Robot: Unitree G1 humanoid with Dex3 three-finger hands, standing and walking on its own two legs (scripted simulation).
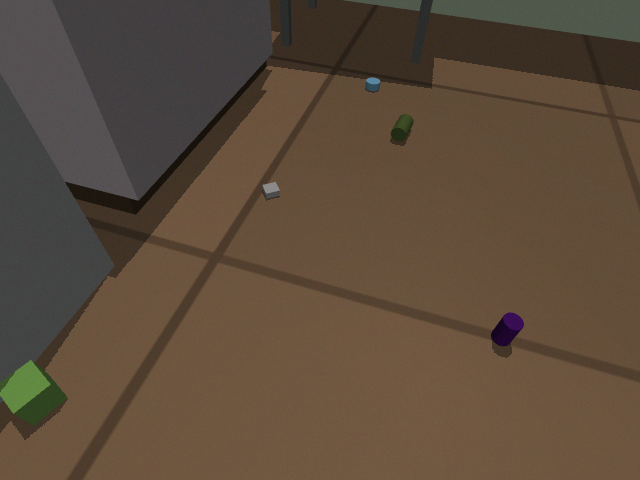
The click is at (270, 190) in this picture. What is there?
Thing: small box
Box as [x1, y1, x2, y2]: [262, 182, 279, 198]
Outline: 275,182 262,185 266,198 279,195 279,190
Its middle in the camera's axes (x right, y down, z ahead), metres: -0.23 -0.20 +1.83
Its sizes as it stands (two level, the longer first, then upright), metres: 0.066 0.064 0.031
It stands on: the floor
